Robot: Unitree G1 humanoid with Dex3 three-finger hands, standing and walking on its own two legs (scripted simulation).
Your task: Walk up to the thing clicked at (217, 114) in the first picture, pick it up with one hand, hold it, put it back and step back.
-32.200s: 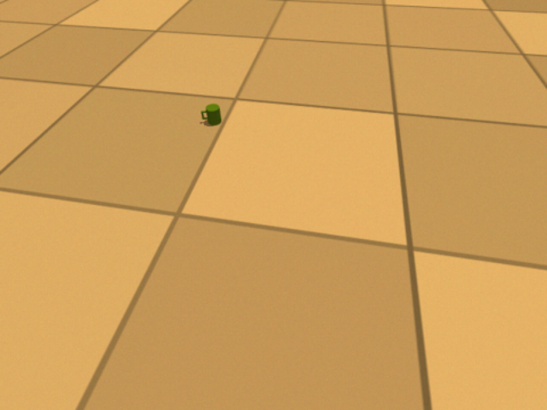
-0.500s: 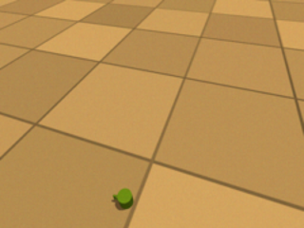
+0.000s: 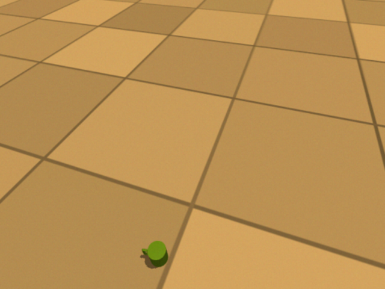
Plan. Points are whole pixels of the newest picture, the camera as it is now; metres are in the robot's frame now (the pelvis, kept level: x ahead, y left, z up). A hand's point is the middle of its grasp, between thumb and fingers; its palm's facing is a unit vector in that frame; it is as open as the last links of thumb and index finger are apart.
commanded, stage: stand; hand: left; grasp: from above
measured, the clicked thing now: (154, 253) +0.44 +0.23 -0.73
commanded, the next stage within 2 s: step back in 0.72 s
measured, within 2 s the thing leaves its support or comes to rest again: neither
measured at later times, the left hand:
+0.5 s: hand out of the picture +0.07 +0.24 -0.16, palm faces +0.00 -0.94 -0.33, open 7.4 cm
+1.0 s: hand out of the picture +0.09 +0.30 -0.18, palm faces +0.01 -0.93 -0.38, open 7.4 cm
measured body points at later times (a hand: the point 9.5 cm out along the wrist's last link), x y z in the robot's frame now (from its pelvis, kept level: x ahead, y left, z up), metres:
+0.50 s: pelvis +0.00 -0.01 +0.00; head +0.01 +0.00 +0.45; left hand +0.07 +0.29 -0.14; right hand +0.07 -0.30 -0.14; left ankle +0.02 +0.13 -0.75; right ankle -0.01 -0.14 -0.75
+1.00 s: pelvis -0.04 +0.03 -0.03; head +0.02 +0.05 +0.42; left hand +0.09 +0.35 -0.16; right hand +0.04 -0.30 -0.14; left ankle -0.04 +0.13 -0.75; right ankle -0.01 -0.13 -0.74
